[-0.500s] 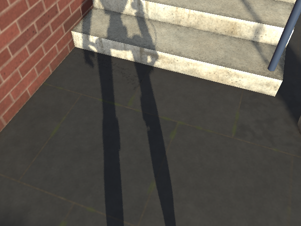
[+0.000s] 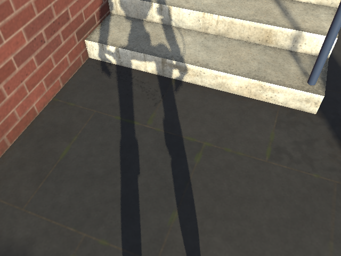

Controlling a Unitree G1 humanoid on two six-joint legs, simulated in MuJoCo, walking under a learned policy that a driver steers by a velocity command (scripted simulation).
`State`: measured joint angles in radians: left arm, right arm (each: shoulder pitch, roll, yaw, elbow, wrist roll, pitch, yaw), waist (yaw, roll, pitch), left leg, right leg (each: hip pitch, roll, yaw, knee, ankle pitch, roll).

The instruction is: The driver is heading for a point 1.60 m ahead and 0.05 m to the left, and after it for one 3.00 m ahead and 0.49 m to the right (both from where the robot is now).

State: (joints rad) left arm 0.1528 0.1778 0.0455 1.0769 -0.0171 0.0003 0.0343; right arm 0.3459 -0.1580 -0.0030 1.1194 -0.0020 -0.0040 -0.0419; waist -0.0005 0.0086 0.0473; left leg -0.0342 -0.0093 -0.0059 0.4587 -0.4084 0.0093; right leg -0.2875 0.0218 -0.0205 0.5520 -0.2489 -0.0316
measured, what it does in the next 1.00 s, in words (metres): walks ahead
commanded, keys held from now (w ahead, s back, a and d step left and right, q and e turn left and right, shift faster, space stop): no key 0.22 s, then w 0.78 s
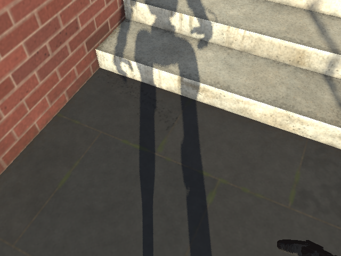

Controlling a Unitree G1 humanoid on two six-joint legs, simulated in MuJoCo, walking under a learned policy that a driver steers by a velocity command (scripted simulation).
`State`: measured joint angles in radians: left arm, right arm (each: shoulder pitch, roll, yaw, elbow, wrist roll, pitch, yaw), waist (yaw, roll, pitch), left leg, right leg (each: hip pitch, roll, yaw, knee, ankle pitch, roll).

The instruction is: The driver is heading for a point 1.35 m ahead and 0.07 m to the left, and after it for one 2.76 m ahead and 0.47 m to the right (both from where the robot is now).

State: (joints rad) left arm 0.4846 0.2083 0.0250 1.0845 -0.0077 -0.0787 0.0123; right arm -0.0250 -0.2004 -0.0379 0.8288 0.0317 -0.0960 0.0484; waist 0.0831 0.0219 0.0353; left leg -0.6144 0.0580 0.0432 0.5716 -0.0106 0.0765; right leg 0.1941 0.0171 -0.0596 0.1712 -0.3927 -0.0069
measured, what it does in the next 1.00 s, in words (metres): walks ahead: left foot, then right foot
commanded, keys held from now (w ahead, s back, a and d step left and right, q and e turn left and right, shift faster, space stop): w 1.00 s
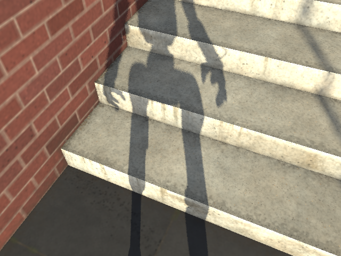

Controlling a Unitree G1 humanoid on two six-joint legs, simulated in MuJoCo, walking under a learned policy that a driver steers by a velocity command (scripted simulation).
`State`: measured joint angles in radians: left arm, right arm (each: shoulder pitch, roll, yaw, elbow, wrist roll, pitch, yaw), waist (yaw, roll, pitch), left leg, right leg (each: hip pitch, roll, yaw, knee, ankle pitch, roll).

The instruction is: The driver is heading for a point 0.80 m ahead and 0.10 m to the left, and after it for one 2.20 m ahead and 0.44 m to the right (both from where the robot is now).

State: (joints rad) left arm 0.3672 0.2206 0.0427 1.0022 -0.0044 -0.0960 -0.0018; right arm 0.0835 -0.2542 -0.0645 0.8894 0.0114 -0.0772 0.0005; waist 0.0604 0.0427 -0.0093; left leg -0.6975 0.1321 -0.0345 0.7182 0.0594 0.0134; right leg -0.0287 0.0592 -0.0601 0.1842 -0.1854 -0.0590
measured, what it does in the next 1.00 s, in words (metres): walks ahead: left foot, then right foot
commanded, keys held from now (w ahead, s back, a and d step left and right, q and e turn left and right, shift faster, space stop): w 0.02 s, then no key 0.98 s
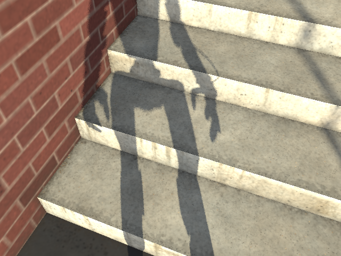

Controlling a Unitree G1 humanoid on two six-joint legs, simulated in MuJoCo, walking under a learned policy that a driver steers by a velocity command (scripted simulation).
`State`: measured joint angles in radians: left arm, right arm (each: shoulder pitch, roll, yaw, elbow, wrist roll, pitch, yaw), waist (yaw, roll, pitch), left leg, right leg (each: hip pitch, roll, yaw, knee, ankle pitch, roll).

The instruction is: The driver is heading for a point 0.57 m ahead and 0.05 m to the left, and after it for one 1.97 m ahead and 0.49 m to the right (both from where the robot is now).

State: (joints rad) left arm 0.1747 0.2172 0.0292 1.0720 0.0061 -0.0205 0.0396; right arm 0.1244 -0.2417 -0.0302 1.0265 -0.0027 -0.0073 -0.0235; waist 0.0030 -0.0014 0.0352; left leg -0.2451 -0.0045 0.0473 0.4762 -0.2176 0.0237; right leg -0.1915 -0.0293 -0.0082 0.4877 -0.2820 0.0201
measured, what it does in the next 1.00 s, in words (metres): walks ahead: left foot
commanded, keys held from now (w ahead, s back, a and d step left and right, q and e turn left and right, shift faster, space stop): no key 0.08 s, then w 0.44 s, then no key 0.48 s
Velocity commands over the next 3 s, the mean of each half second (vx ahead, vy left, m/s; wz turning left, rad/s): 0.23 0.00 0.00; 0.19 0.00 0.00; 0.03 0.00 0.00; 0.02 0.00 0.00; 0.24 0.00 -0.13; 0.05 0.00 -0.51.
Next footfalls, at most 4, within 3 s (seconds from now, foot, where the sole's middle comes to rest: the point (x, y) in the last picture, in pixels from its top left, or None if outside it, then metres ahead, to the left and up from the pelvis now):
0.72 left None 0.33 0.11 -0.78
1.04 right None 0.27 -0.12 -0.78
2.62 right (199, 225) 0.57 -0.07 -0.65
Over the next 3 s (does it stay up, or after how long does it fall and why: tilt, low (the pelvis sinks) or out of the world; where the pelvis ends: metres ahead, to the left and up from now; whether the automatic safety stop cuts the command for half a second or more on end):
stays up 0.51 0.02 0.12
